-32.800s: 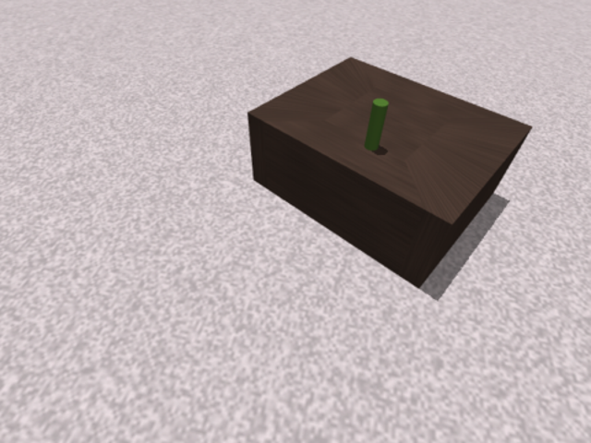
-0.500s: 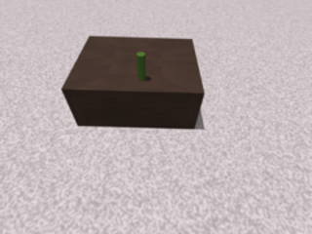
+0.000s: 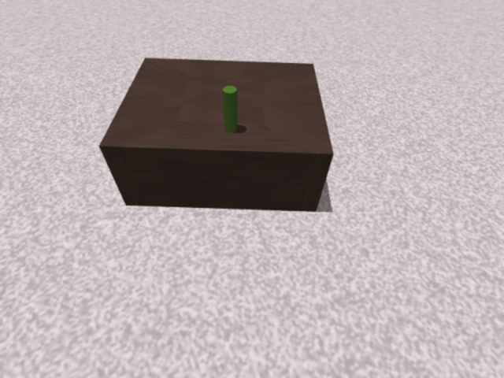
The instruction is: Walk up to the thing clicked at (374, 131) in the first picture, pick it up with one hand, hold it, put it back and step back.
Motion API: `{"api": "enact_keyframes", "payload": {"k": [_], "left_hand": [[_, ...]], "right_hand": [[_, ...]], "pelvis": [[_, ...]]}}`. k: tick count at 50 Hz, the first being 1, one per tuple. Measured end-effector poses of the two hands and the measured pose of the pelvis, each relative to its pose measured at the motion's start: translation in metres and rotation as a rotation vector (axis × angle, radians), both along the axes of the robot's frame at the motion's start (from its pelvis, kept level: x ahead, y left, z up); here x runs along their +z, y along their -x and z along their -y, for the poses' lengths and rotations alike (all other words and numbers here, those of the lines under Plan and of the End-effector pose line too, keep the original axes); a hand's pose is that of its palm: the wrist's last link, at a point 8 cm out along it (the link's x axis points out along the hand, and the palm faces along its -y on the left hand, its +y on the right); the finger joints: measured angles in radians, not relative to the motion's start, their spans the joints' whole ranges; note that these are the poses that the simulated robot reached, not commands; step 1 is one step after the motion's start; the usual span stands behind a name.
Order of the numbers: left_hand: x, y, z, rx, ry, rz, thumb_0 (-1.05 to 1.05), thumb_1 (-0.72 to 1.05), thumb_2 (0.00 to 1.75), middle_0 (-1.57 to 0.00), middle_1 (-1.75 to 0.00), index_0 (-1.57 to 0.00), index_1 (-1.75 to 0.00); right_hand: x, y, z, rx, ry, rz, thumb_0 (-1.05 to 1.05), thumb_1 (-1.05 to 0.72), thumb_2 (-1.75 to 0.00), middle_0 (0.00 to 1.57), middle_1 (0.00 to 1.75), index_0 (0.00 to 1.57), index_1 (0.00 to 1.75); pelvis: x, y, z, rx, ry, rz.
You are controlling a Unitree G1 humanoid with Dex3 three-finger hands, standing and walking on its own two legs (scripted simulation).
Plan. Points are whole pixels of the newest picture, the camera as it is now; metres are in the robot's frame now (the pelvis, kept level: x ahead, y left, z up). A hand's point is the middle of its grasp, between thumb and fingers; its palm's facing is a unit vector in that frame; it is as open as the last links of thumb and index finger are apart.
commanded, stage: step back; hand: left
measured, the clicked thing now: (230, 110) +1.15 +0.11 -0.28
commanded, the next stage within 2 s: stand in 0.28 s
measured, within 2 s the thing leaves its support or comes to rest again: neither
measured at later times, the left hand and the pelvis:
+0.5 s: hand out of the picture +0.12 +0.25 -0.14, palm faces -0.02 -0.94 -0.34, open 7.4 cm; pelvis +0.02 +0.00 +0.02, yaw +0 degrees
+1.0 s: hand out of the picture +0.08 +0.25 -0.14, palm faces -0.03 -0.94 -0.35, open 7.4 cm; pelvis +0.01 -0.01 +0.02, yaw +0 degrees
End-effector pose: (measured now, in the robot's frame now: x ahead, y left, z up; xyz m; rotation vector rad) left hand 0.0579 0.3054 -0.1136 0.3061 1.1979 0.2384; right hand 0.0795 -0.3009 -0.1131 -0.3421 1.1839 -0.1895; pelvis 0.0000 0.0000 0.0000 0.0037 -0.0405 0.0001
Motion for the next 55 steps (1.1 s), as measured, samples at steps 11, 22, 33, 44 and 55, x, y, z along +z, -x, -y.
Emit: {"api": "enact_keyframes", "payload": {"k": [11,22,33,44,55], "left_hand": [[0.009,-0.043,-0.004,-0.024,-0.009,0.027,0.01,0.9,0.9,-0.21,-0.3,-0.2,-0.3],[0.016,-0.056,0.007,-0.046,0.008,0.035,0.01,0.9,0.9,-0.21,-0.3,-0.2,-0.3],[0.012,-0.037,0.016,-0.048,0.024,-0.02,0.01,0.9,0.9,-0.21,-0.3,-0.2,-0.3],[0.014,-0.021,0.015,-0.039,0.011,-0.056,0.01,0.9,0.9,-0.21,-0.3,-0.2,-0.3],[0.016,-0.023,0.016,-0.038,0.004,-0.047,0.01,0.9,0.9,-0.21,-0.3,-0.2,-0.3]], "right_hand": [[0.005,-0.037,-0.018,-0.01,-0.037,0.032,0.0,-0.9,-0.9,0.2,0.3,0.21,0.3],[0.012,-0.043,-0.013,-0.017,-0.037,0.052,0.0,-0.9,-0.9,0.2,0.3,0.21,0.3],[0.012,-0.013,-0.001,-0.045,-0.026,-0.015,0.0,-0.9,-0.9,0.2,0.3,0.21,0.3],[0.007,0.008,0.003,-0.053,-0.03,-0.066,0.0,-0.9,-0.9,0.2,0.3,0.2,0.3],[0.006,0.006,0.003,-0.045,-0.035,-0.062,0.0,-0.9,-0.9,0.2,0.3,0.21,0.3]], "pelvis": [[0.008,-0.017,-0.003,-0.005,0.008,-0.01],[0.015,-0.017,-0.002,-0.004,0.002,-0.001],[0.018,-0.012,0.003,-0.006,0.002,-0.002],[0.019,-0.009,0.006,-0.005,0.002,-0.01],[0.019,-0.011,0.009,-0.005,0.002,-0.011]]}}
